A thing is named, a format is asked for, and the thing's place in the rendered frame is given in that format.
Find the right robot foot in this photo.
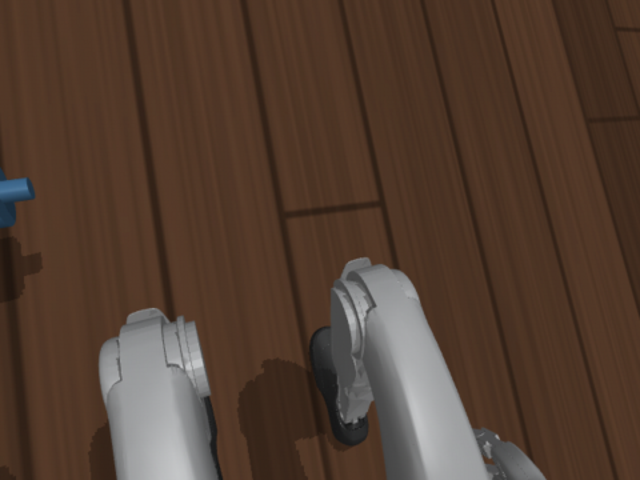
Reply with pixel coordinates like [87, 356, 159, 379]
[310, 326, 368, 446]

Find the bottle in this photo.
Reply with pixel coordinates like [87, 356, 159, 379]
[0, 168, 35, 228]

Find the left robot foot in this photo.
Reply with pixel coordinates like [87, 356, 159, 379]
[204, 396, 223, 480]

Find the right robot hand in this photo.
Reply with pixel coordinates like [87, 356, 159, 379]
[472, 427, 546, 480]

